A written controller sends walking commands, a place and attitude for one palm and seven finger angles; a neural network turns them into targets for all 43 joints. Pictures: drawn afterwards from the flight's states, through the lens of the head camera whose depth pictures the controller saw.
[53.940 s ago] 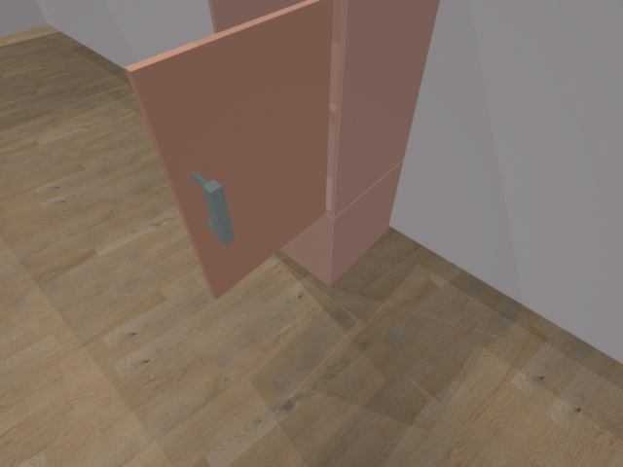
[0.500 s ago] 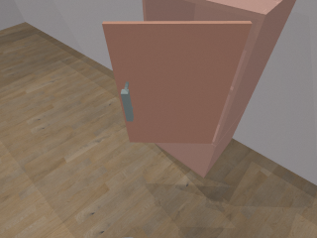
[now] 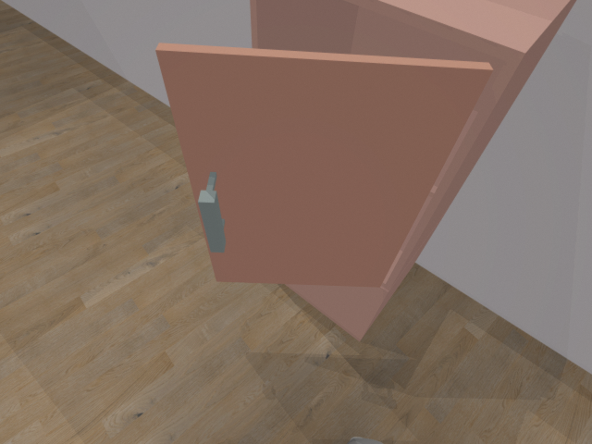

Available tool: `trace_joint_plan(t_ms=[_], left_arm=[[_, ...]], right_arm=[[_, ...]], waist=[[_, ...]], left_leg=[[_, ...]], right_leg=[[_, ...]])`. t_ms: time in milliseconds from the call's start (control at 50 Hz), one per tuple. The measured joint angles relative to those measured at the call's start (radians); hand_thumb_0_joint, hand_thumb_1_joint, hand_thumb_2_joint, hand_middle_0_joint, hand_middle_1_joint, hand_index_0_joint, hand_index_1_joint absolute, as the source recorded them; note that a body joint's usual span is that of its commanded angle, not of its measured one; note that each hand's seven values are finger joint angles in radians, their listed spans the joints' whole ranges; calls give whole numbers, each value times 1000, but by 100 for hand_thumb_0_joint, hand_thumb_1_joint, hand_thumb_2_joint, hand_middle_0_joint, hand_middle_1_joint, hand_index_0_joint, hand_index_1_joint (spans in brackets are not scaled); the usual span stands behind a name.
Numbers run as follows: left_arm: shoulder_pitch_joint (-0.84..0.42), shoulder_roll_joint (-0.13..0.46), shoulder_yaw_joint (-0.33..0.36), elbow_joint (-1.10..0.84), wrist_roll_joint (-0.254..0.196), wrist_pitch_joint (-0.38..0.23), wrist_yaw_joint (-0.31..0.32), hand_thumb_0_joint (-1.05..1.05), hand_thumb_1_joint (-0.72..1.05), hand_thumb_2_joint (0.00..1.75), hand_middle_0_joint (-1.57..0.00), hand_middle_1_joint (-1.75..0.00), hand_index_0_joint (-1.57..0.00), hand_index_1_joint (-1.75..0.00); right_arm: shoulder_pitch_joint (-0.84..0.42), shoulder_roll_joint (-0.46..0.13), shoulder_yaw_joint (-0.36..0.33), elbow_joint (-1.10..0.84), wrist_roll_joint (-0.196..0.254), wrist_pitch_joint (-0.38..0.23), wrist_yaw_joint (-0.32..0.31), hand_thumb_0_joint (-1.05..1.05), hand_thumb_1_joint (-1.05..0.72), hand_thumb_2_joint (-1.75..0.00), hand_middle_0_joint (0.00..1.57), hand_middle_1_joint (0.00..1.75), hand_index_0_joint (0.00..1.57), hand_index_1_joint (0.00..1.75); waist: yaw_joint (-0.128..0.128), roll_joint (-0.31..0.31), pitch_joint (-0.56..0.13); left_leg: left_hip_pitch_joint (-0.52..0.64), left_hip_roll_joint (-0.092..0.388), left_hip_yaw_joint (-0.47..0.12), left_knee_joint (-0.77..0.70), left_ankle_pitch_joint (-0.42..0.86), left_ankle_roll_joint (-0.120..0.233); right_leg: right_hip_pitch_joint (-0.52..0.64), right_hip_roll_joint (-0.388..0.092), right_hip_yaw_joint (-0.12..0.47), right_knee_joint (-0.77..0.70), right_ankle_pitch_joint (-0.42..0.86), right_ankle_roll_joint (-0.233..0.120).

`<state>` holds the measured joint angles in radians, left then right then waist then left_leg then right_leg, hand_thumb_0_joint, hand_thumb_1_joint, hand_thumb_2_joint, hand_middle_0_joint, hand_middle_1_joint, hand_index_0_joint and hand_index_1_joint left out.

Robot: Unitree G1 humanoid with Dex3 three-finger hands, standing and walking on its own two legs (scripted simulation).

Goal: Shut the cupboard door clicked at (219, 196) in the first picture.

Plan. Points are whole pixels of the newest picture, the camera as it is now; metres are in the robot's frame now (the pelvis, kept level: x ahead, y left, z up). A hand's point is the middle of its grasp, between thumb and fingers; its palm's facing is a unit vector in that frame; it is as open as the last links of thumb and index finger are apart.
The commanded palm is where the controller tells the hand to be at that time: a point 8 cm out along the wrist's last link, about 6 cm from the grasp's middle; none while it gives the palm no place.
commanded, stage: come to a stop and stand still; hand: left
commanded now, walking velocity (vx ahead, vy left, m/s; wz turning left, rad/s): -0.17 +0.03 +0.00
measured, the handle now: (215, 213) +0.47 +0.17 -0.03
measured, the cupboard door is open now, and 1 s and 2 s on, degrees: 38 38 38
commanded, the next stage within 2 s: look again from close up in 1.38 s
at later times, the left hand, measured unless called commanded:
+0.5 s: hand out of the picture +0.03 +0.16 -0.17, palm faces +0.07 -0.97 -0.22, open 7.4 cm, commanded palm none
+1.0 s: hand out of the picture -0.05 +0.17 -0.17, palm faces +0.01 -0.98 -0.18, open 7.4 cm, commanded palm none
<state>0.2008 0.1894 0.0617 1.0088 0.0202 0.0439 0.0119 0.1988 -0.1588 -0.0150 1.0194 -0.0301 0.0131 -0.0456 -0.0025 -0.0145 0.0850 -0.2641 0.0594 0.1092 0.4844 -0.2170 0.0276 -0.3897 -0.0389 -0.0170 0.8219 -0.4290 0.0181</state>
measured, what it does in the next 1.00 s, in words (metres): steps on the spot: right foot, then left foot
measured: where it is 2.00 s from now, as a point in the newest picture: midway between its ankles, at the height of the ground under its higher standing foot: outside the picture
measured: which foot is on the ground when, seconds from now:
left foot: down 0.00-0.12, up 0.14-0.52, down 0.54-1.00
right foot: up 0.00-0.10, down 0.12-0.54, up 0.56-0.76, down 0.78-1.00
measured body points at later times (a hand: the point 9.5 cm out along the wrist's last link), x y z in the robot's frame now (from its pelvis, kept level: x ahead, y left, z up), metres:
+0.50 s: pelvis -0.02 -0.03 +0.00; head +0.02 -0.02 +0.45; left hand +0.03 +0.21 -0.16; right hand +0.08 -0.28 -0.15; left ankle -0.05 +0.10 -0.72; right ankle +0.02 -0.16 -0.74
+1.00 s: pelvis -0.05 +0.00 +0.00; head -0.04 +0.00 +0.45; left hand -0.05 +0.22 -0.16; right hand -0.03 -0.23 -0.15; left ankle -0.04 +0.10 -0.74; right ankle -0.07 -0.12 -0.74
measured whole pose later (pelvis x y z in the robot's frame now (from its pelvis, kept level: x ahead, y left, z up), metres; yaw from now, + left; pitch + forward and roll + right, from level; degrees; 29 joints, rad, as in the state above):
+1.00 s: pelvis -0.05 +0.00 +0.00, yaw -1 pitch -1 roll +0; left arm 0.28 0.15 0.01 1.11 0.01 0.01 0.02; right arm 0.24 -0.17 -0.01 1.10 -0.01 0.00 -0.02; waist 0.00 -0.02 0.04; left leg -0.17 -0.01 0.06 0.39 -0.21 0.03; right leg -0.15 -0.01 0.01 0.42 -0.25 0.00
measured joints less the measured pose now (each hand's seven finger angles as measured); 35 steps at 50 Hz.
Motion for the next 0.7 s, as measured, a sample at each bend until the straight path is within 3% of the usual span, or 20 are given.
trace_joint_plan(t_ms=[120,140,200,260,320,420,480,540,620,700], left_arm=[[-2,31,5,-32,6,-13,3,0,91,90,-20,-30,-19,-30],[-1,29,5,-28,10,-20,6,0,91,90,-20,-30,-19,-30],[-9,-1,-13,-17,14,-22,6,0,91,89,-20,-30,-19,-30],[-14,-25,-22,-19,12,-26,11,0,91,89,-20,-30,-20,-30],[-20,-37,-25,-28,9,-30,16,0,90,89,-20,-30,-20,-30],[-16,-29,-18,-39,13,-35,22,0,90,89,-20,-30,-20,-30],[-4,-12,-13,-33,16,-31,20,0,90,89,-20,-30,-20,-30],[18,4,-9,-18,9,-17,17,0,90,89,-20,-30,-20,-30],[37,36,-2,14,3,18,16,0,90,89,-20,-30,-20,-30],[50,40,-6,36,3,23,8,0,90,89,-20,-30,-20,-30]], right_arm=[[7,-9,-28,-2,8,22,15,1,-92,-90,20,30,21,30],[3,-15,-34,-3,12,27,18,1,-92,-90,20,30,21,30],[-11,-47,-52,-12,15,50,19,1,-91,-90,20,30,20,30],[-25,-65,-54,-15,15,56,21,1,-91,-90,20,30,20,30],[-32,-71,-52,-20,16,58,26,1,-91,-90,19,30,20,30],[-48,-66,-44,-29,17,58,34,1,-91,-90,19,30,20,30],[-59,-56,-38,-40,20,48,36,1,-91,-90,19,30,20,30],[-52,-52,-28,-53,20,23,37,1,-91,-90,19,30,20,30],[-32,-13,-7,-38,5,19,32,1,-91,-90,19,30,20,30],[-14,10,11,-26,2,15,21,1,-91,-90,20,30,20,30]], waist=[[-2,3,-12],[0,7,-14],[-8,43,-6],[-5,46,2],[2,35,5],[25,3,3],[35,-19,-4],[31,-21,-23],[40,-62,-40],[40,-56,-51]], left_leg=[[-25,22,2,83,-53,-50],[-43,20,-4,123,-96,-54],[-103,-24,-72,327,-289,-46],[-143,-68,-92,504,-309,-57],[-153,-86,-97,564,-284,-72],[-112,-79,-105,450,-270,-83],[-52,-70,-100,280,-241,-78],[44,-52,-98,41,-87,-59],[64,-68,-80,39,-87,-10],[82,-72,-71,-14,-54,1]], right_leg=[[97,1,-15,-233,193,-10],[96,4,-11,-232,143,-17],[94,11,-20,-220,116,-30],[102,3,-16,-257,147,-34],[108,-6,-19,-297,174,-35],[105,-23,-27,-331,208,-26],[94,-33,-27,-324,216,-14],[69,-29,-33,-274,200,8],[58,-16,3,-158,32,3],[80,9,14,-86,14,-7]])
